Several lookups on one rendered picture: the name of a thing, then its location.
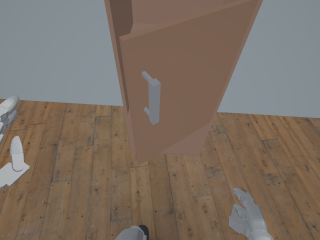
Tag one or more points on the handle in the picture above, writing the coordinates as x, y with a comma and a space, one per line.
154, 92

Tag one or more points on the cupboard door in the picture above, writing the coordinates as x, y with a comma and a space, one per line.
192, 58

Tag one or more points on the robot right hand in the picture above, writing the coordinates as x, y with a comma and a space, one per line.
250, 219

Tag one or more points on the left robot thigh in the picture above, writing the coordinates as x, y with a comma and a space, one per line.
132, 234

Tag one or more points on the robot left foot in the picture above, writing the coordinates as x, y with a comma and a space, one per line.
145, 230

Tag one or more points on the robot left hand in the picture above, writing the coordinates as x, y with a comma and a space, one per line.
11, 172

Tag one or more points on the right robot forearm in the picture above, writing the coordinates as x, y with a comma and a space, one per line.
259, 235

